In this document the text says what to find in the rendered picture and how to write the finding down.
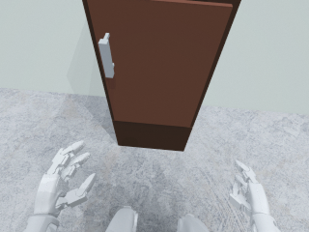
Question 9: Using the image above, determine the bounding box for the cupboard door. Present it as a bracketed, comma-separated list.
[87, 0, 233, 128]

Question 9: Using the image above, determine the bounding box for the robot right thigh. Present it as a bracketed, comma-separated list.
[177, 217, 210, 232]

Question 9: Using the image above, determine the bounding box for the robot thigh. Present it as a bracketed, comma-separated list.
[105, 208, 138, 232]
[177, 217, 210, 232]

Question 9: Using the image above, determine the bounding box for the robot left hand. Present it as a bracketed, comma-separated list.
[34, 140, 97, 218]

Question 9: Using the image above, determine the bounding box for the robot right hand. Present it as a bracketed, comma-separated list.
[230, 160, 270, 217]

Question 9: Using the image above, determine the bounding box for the robot left thigh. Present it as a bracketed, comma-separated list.
[105, 208, 138, 232]

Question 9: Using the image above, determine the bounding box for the robot left forearm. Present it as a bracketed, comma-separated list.
[23, 214, 60, 232]

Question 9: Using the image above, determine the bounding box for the handle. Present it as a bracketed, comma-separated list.
[98, 33, 115, 78]

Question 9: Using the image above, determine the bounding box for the robot right forearm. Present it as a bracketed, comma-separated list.
[249, 213, 281, 232]

